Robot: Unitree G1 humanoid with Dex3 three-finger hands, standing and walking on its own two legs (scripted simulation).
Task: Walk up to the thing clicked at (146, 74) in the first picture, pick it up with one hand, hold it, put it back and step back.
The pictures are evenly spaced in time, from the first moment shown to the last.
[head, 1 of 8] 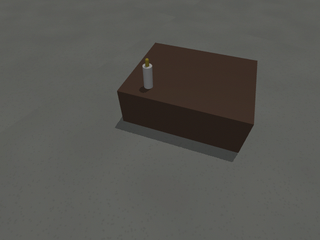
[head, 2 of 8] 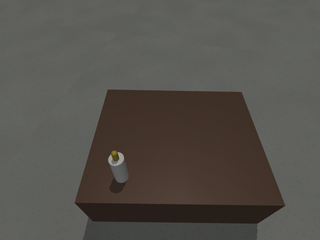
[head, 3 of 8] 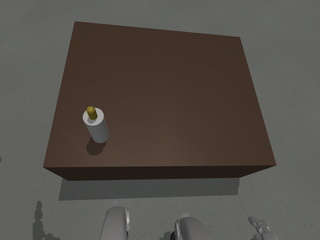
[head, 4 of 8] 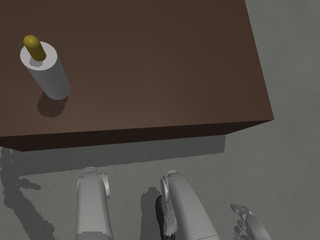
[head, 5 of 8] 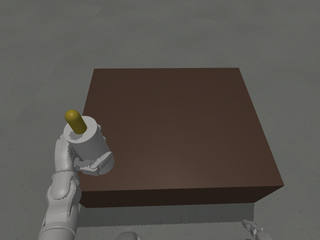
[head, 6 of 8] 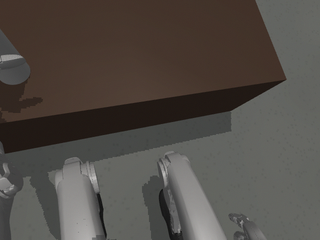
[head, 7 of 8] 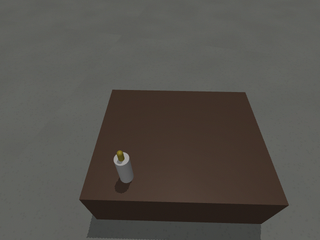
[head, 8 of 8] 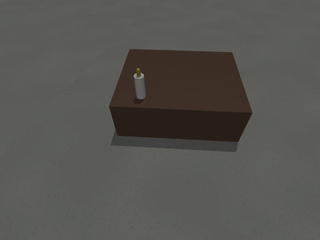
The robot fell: no
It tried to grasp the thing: yes
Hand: left
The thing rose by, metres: 0.36
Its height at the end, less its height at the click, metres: +0.00
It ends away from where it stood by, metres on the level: 0.01
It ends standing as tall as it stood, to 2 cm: yes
